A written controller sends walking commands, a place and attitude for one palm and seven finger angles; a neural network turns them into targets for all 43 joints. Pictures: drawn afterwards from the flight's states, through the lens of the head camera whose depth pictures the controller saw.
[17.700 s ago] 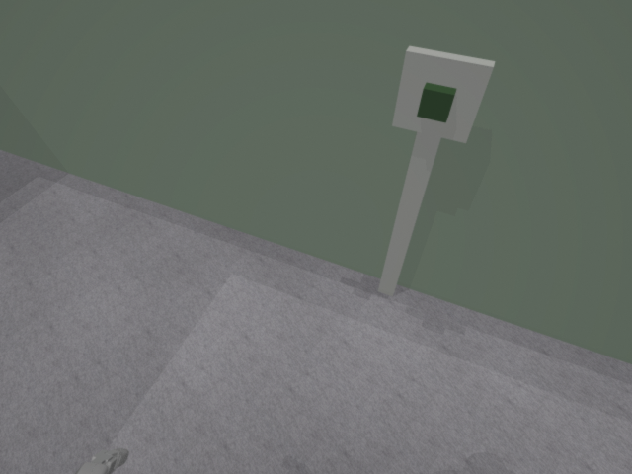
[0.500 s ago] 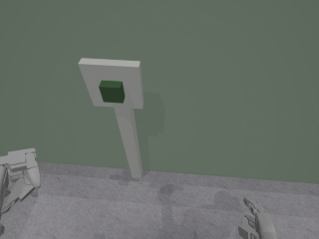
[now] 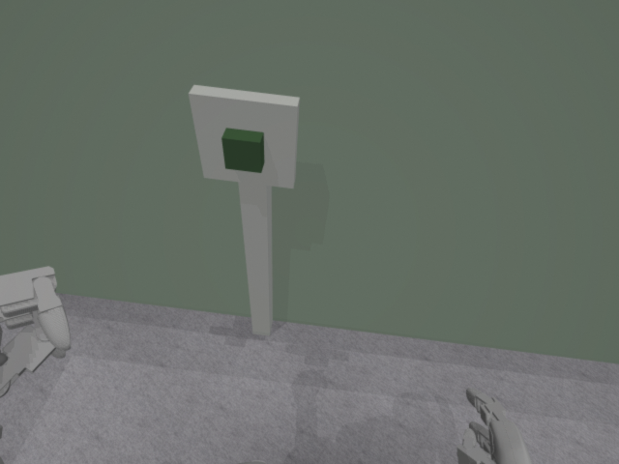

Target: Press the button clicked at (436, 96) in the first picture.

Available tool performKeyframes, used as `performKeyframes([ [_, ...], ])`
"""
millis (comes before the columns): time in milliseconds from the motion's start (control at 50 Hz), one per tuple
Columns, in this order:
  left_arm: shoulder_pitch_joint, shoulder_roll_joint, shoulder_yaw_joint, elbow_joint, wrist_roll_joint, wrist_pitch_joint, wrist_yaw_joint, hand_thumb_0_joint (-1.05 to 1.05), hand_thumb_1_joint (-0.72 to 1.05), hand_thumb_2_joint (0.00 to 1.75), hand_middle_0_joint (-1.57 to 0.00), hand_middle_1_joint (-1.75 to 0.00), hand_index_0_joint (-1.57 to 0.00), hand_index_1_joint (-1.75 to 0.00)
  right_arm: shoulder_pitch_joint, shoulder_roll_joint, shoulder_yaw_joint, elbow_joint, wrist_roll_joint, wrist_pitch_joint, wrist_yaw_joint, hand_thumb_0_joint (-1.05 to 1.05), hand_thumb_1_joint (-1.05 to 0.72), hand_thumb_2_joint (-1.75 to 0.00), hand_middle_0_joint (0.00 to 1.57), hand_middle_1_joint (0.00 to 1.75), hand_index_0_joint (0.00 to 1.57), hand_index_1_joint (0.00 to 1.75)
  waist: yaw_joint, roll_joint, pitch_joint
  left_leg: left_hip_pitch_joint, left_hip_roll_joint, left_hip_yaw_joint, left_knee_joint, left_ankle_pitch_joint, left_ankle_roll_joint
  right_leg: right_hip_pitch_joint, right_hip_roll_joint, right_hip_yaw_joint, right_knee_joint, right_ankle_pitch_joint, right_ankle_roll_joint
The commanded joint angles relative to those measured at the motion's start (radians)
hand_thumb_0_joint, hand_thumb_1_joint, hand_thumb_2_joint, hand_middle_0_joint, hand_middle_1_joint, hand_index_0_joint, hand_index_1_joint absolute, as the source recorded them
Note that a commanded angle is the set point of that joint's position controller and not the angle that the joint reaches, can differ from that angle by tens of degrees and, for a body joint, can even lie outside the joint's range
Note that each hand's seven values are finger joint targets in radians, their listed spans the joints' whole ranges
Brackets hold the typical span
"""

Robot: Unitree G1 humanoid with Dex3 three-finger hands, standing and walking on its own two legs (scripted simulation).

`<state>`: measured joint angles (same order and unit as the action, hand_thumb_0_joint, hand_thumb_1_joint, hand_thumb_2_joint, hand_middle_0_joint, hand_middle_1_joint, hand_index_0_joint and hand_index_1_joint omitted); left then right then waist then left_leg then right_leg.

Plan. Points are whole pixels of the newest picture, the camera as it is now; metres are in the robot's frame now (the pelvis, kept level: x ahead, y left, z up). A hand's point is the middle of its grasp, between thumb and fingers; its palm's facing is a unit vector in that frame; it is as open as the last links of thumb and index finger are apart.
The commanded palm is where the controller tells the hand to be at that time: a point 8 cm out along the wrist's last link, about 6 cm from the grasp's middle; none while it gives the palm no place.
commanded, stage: step back with the hand held close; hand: left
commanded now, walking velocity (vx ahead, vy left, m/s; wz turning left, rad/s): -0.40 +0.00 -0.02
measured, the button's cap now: (244, 149) +0.60 +0.16 +0.06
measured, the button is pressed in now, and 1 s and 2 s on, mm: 0 0 0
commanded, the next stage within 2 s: stop stepping back and stand still in 0.54 s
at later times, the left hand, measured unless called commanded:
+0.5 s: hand out of the picture +0.09 +0.24 +0.19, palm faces +0.34 -0.81 -0.48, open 3.1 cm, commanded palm +0.04 +0.28 +0.19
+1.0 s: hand out of the picture -0.01 +0.26 +0.19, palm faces +0.36 -0.81 -0.46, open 3.1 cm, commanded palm -0.06 +0.30 +0.19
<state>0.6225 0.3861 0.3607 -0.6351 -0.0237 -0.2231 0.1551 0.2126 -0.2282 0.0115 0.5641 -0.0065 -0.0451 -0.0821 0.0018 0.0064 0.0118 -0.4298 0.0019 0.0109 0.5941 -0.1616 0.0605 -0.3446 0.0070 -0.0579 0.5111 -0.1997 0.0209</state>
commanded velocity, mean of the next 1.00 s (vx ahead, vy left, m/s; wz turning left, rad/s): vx -0.15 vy -0.02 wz -0.02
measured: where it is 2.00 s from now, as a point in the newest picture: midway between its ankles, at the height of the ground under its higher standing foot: outside the picture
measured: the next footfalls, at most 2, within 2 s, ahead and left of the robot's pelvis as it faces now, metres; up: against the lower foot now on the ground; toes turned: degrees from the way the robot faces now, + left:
right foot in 0.18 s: -0.04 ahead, -0.13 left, +0.00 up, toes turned +4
left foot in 0.62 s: -0.05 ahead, +0.11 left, +0.00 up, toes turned +1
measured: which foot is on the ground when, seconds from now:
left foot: down 0.00-0.44, up 0.46-0.60, down 0.62-0.94, up 0.96-1.00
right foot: down 0.00-0.00, up 0.02-0.16, down 0.18-0.62, up 0.64-0.90, down 0.92-1.00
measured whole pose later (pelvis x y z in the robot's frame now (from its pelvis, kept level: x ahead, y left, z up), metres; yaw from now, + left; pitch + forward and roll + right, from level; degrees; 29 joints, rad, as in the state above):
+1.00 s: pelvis -0.19 +0.02 +0.01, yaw -2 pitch +1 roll -1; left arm 0.65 0.45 0.40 -0.61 -0.06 -0.17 0.15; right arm 0.23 -0.18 0.03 0.63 -0.02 -0.07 -0.06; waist 0.00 -0.02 -0.08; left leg -0.48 0.00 0.03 0.71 -0.28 -0.01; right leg -0.15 0.02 -0.06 0.43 -0.30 -0.04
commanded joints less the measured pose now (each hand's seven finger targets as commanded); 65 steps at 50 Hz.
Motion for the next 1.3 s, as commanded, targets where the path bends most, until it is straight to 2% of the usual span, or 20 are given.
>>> performKeyframes([
  [0, -0.039, 0.157, 0.149, -0.171, 0.014, -0.076, 0.018, 0.0, 0.9, 0.9, -1.3, -1.5, -1.3, -1.5, -0.127, -0.135, -0.058, -0.162, -0.006, -0.069, -0.019, 0.0, -0.9, -0.9, 0.2, 0.3, 0.2, 0.3, 0.001, 0.228, -0.068, -0.357, 0.26, -0.34, -0.46, -0.554, 0.075, 0.342, 0.068, 0.062, 0.259, -0.079, -0.001],
  [140, 0.031, 0.16, 0.151, -0.179, -0.016, -0.107, -0.02, 0.0, 0.9, 0.9, -1.3, -1.5, -1.3, -1.5, -0.119, -0.124, -0.062, -0.132, -0.016, -0.098, 0.014, 0.0, -0.9, -0.9, 0.2, 0.3, 0.2, 0.3, -0.003, 0.104, -0.082, -0.129, 0.165, -0.23, -0.298, -0.28, 0.04, 0.217, 0.05, 0.102, -0.031, -0.031, -0.023],
  [240, 0.017, 0.211, 0.156, -0.273, -0.042, -0.128, -0.013, 0.0, 0.9, 0.9, -1.3, -1.5, -1.3, -1.5, -0.105, -0.111, -0.069, -0.111, 0.004, -0.09, 0.018, 0.0, -0.9, -0.9, 0.2, 0.3, 0.2, 0.3, -0.005, 0.01, -0.395, 0.402, 0.113, -0.061, -0.086, 0.456, -0.008, 0.072, -0.006, 0.106, -0.035, 0.378, 0.055],
  [360, 0.07, 0.224, 0.204, -0.208, -0.06, -0.111, -0.022, 0.0, 0.9, 0.9, -1.3, -1.5, -1.3, -1.5, -0.17, -0.12, -0.068, -0.149, -0.003, -0.076, 0.015, 0.0, -0.9, -0.9, 0.2, 0.3, 0.2, 0.3, -0.006, 0.154, -0.135, -0.005, 0.144, -0.16, -0.287, -0.317, -0.014, 0.078, 0.03, 0.121, -0.065, -0.247, -0.042],
  [440, -0.006, 0.191, 0.143, -0.116, -0.048, -0.077, 0.007, 0.0, 0.9, 0.9, -1.3, -1.5, -1.3, -1.5, -0.143, -0.092, -0.093, -0.084, -0.003, -0.036, 0.022, 0.0, -0.9, -0.9, 0.2, 0.3, 0.2, 0.3, -0.005, -0.187, -0.039, 0.199, -0.025, -0.087, 0.519, -0.252, -0.11, -0.445, -0.368, 0.444, -0.424, -0.508, -0.231],
  [480, -0.044, 0.149, 0.118, -0.068, -0.031, -0.057, 0.001, 0.0, 0.9, 0.9, -1.3, -1.5, -1.3, -1.5, -0.14, -0.067, -0.073, -0.08, -0.013, -0.028, 0.019, 0.0, -0.9, -0.9, 0.2, 0.3, 0.2, 0.3, -0.022, -0.169, -0.017, 0.068, -0.008, -0.072, 0.507, -0.227, -0.089, -0.304, -0.294, 0.317, -0.325, -0.097, -0.188],
  [540, -0.129, 0.141, 0.075, -0.055, -0.013, -0.053, -0.001, 0.0, 0.9, 0.9, -1.3, -1.5, -1.3, -1.5, -0.169, -0.078, -0.039, -0.095, -0.003, -0.029, -0.012, 0.0, -0.9, -0.9, 0.2, 0.3, 0.2, 0.3, -0.026, -0.104, 0.071, 0.023, 0.009, -0.056, -0.069, -0.165, -0.07, -0.057, -0.123, 0.153, -0.101, 0.333, -0.087],
  [560, -0.157, 0.144, 0.062, -0.087, -0.013, -0.065, -0.002, 0.0, 0.9, 0.9, -1.3, -1.5, -1.3, -1.5, -0.157, -0.099, -0.039, -0.088, 0.002, -0.041, -0.018, 0.0, -0.9, -0.9, 0.2, 0.3, 0.2, 0.3, -0.035, -0.016, 0.053, 0.045, 0.022, -0.053, -0.287, -0.004, -0.066, 0.016, -0.079, 0.14, -0.008, 0.356, -0.056],
  [600, -0.205, 0.191, 0.077, -0.187, 0.005, -0.091, -0.003, 0.0, 0.9, 0.9, -1.3, -1.5, -1.3, -1.5, -0.128, -0.116, -0.065, -0.1, -0.007, -0.057, -0.012, 0.0, -0.9, -0.9, 0.2, 0.3, 0.2, 0.3, 0.0, 0.203, -0.113, 0.199, 0.263, -0.235, -0.248, 0.619, 0.01, -0.023, 0.016, 0.102, 0.213, -0.008, -0.01],
  [620, -0.181, 0.2, 0.088, -0.218, -0.003, -0.104, -0.006, 0.0, 0.9, 0.9, -1.3, -1.5, -1.3, -1.5, -0.084, -0.102, -0.074, -0.103, -0.01, -0.082, 0.009, 0.0, -0.9, -0.9, 0.2, 0.3, 0.2, 0.3, 0.003, 0.174, -0.22, 0.332, 0.31, -0.227, -0.204, 0.757, 0.055, -0.085, 0.032, 0.124, 0.301, -0.205, -0.01],
  [700, -0.006, 0.197, 0.137, -0.398, -0.028, -0.08, 0.001, 0.0, 0.9, 0.9, -1.3, -1.5, -1.3, -1.5, -0.074, -0.105, -0.075, -0.126, -0.011, -0.137, 0.04, 0.0, -0.9, -0.9, 0.2, 0.3, 0.2, 0.3, 0.0, 0.187, -0.318, 0.306, 0.308, -0.263, -0.251, 0.294, 0.092, -0.088, 0.019, 0.131, 0.475, -0.278, 0.004],
  [840, 0.113, 0.167, 0.146, -0.203, -0.024, -0.001, 0.027, 0.0, 0.9, 0.9, -1.3, -1.5, -1.3, -1.5, -0.113, -0.089, -0.04, -0.121, -0.011, -0.11, 0.022, 0.0, -0.9, -0.9, 0.2, 0.3, 0.2, 0.3, -0.02, 0.241, -0.08, -0.068, 0.13, -0.131, -0.458, -0.525, -0.059, 0.302, 0.078, -0.09, -0.059, -0.268, -0.034],
  [880, 0.074, 0.18, 0.145, -0.127, -0.027, 0.017, 0.023, 0.0, 0.9, 0.9, -1.3, -1.5, -1.3, -1.5, -0.108, -0.088, -0.047, -0.115, -0.013, -0.086, 0.01, 0.0, -0.9, -0.9, 0.2, 0.3, 0.2, 0.3, -0.027, 0.096, -0.045, -0.03, 0.048, -0.044, -0.258, -0.415, -0.092, 0.233, -0.007, 0.002, -0.221, -0.306, -0.091],
  [920, -0.008, 0.212, 0.157, -0.102, -0.047, 0.015, 0.017, 0.0, 0.9, 0.9, -1.3, -1.5, -1.3, -1.5, -0.083, -0.09, -0.052, -0.081, -0.018, -0.055, 0.004, 0.0, -0.9, -0.9, 0.2, 0.3, 0.2, 0.3, -0.026, -0.175, -0.054, 0.07, 0.01, 0.001, 0.21, -0.192, -0.082, -0.024, -0.272, 0.311, -0.378, -0.426, -0.209],
  [940, -0.07, 0.229, 0.167, -0.119, -0.053, 0.009, 0.022, 0.0, 0.9, 0.9, -1.3, -1.5, -1.3, -1.5, -0.079, -0.097, -0.049, -0.067, -0.025, -0.052, 0.004, 0.0, -0.9, -0.9, 0.2, 0.3, 0.2, 0.3, -0.019, -0.199, -0.039, 0.001, 0.014, 0.002, 0.317, -0.131, -0.077, -0.001, -0.327, 0.316, -0.38, -0.29, -0.239],
  [980, -0.088, 0.172, 0.116, -0.055, -0.04, 0.014, 0.014, 0.0, 0.9, 0.9, -1.3, -1.5, -1.3, -1.5, -0.083, -0.104, -0.055, -0.073, 0.005, -0.068, 0.005, 0.0, -0.9, -0.9, 0.2, 0.3, 0.2, 0.3, -0.021, -0.221, -0.064, -0.132, 0.017, -0.031, 0.382, -0.18, -0.068, 0.106, -0.301, 0.322, -0.325, -0.31, -0.22],
  [1100, -0.193, 0.142, 0.034, -0.135, -0.001, -0.018, 0.021, 0.0, 0.9, 0.9, -1.3, -1.5, -1.3, -1.5, -0.09, -0.109, -0.044, -0.069, -0.001, -0.12, -0.027, 0.0, -0.9, -0.9, 0.2, 0.3, 0.2, 0.3, -0.024, 0.001, 0.044, 0.217, 0.04, 0.027, -0.155, -0.135, -0.023, -0.026, -0.151, 0.087, -0.127, -0.227, -0.114],
  [1140, -0.208, 0.163, 0.06, -0.238, 0.005, -0.04, 0.028, 0.0, 0.9, 0.9, -1.3, -1.5, -1.3, -1.5, -0.063, -0.14, -0.053, -0.097, -0.001, -0.137, -0.025, 0.0, -0.9, -0.9, 0.2, 0.3, 0.2, 0.3, -0.019, 0.27, -0.017, 0.329, 0.233, -0.311, -0.264, -0.053, 0.061, -0.109, -0.012, 0.003, 0.15, -0.175, -0.03],
  [1180, -0.18, 0.229, 0.125, -0.267, -0.001, -0.06, 0.022, 0.0, 0.9, 0.9, -1.3, -1.5, -1.3, -1.5, -0.05, -0.095, -0.04, -0.074, -0.019, -0.159, -0.014, 0.0, -0.9, -0.9, 0.2, 0.3, 0.2, 0.3, -0.019, 0.319, -0.047, 0.309, 0.312, -0.44, -0.378, -0.041, 0.1, -0.148, 0.0, 0.042, 0.368, -0.355, -0.019],
  [1280, 0.052, 0.154, 0.131, -0.168, -0.02, -0.028, 0.024, 0.0, 0.9, 0.9, -1.3, -1.5, -1.3, -1.5, -0.05, -0.094, -0.044, -0.085, 0.003, -0.171, 0.02, 0.0, -0.9, -0.9, 0.2, 0.3, 0.2, 0.3, -0.003, 0.164, -0.097, 0.183, 0.217, -0.142, -0.296, 0.005, 0.042, 0.08, -0.003, -0.011, 0.124, -0.188, -0.009],
])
